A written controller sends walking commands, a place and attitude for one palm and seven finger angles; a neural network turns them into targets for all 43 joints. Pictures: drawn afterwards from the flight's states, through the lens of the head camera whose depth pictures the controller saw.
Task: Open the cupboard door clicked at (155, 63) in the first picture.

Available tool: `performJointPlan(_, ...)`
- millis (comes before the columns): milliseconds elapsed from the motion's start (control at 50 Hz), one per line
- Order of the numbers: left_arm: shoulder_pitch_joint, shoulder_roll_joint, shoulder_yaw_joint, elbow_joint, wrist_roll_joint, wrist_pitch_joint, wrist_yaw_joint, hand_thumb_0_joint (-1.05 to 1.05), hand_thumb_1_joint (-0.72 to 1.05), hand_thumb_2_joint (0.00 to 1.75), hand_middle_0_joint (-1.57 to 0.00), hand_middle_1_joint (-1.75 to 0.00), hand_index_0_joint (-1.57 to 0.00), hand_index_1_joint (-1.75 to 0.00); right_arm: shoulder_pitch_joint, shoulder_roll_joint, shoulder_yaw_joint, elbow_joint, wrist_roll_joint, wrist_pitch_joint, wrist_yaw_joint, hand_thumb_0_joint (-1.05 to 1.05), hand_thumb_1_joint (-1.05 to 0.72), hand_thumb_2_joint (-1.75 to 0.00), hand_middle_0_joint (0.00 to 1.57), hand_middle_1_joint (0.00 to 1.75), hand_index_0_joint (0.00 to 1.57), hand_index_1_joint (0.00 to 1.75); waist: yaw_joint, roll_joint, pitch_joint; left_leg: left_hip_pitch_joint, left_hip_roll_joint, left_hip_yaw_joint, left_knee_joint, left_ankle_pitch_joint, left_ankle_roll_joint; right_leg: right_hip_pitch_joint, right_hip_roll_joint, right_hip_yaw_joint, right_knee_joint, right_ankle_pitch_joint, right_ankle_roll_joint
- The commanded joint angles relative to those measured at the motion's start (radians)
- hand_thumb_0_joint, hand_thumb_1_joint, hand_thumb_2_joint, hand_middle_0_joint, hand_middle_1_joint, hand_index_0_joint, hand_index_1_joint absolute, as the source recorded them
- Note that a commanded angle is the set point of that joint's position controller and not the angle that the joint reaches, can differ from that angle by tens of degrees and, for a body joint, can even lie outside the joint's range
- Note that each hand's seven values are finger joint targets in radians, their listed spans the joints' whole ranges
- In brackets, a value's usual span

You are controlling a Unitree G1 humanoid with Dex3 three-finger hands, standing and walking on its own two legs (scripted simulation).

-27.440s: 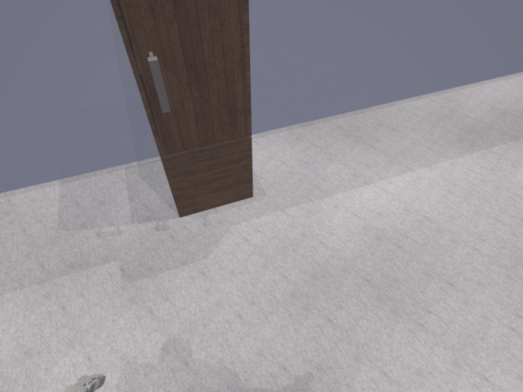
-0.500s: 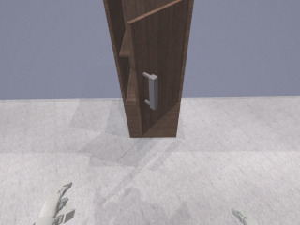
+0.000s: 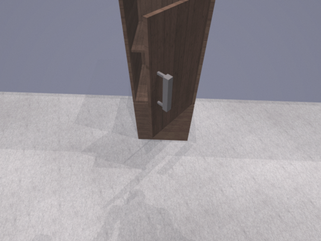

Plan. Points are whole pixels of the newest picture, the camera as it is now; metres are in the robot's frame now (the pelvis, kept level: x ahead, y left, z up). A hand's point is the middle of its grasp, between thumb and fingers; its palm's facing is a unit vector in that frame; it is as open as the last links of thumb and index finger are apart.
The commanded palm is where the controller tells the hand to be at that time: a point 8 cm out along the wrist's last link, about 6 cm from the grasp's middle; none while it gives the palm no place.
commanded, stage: let the arm hang, fingers relaxed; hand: left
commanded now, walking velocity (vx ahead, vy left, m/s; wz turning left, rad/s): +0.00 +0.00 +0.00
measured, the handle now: (163, 91) +0.65 +0.03 -0.05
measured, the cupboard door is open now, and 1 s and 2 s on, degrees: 49 49 49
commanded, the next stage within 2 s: look to check the result in 0.42 s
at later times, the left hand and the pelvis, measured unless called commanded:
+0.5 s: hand out of the picture +0.10 +0.23 -0.16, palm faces -0.02 -0.96 -0.29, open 7.4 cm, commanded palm none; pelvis +0.02 +0.00 +0.00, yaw -1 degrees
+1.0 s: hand out of the picture +0.10 +0.22 -0.16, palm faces -0.01 -0.95 -0.32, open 7.4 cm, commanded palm none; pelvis +0.05 -0.01 +0.00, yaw -1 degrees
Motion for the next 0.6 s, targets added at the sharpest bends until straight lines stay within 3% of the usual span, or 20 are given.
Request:
performJointPlan(0,-0.031,0.155,0.021,-0.061,0.002,-0.029,0.008,0.0,0.9,0.9,-0.2,-0.3,-0.2,-0.3,-0.006,-0.17,-0.034,-0.049,-0.004,-0.022,-0.012,0.0,-0.9,-0.9,0.2,0.3,0.2,0.3,-0.006,-0.03,-0.025,0.006,0.104,-0.117,-0.1,-0.078,0.033,-0.046,-0.125,0.12,-0.106,-0.13,-0.037)
performJointPlan(180,-0.1,0.18,0.029,-0.086,0.005,-0.034,0.006,0.0,0.9,0.9,-0.2,-0.3,-0.2,-0.3,-0.043,-0.189,-0.037,-0.05,-0.008,-0.028,-0.005,0.0,-0.9,-0.9,0.2,0.3,0.2,0.3,-0.006,-0.018,-0.007,0.002,0.104,-0.123,-0.119,-0.046,0.027,-0.041,-0.129,0.124,-0.108,-0.105,-0.032)
performJointPlan(360,-0.137,0.199,0.03,-0.098,0.004,-0.045,0.005,0.0,0.9,0.9,-0.2,-0.3,-0.2,-0.3,-0.084,-0.214,-0.035,-0.056,-0.005,-0.039,-0.004,0.0,-0.9,-0.9,0.2,0.3,0.2,0.3,-0.008,-0.002,-0.081,0.064,0.115,-0.114,-0.112,0.09,0.023,0.014,-0.139,0.121,-0.101,0.033,-0.025)
performJointPlan(580,-0.142,0.204,0.025,-0.083,0.003,-0.044,0.006,0.0,0.9,0.9,-0.2,-0.3,-0.2,-0.3,-0.112,-0.235,-0.03,-0.054,-0.002,-0.038,-0.009,0.0,-0.9,-0.9,0.2,0.3,0.2,0.3,-0.01,-0.005,-0.091,0.117,0.123,-0.105,-0.118,0.147,0.02,0.027,-0.141,0.119,-0.115,0.094,-0.02)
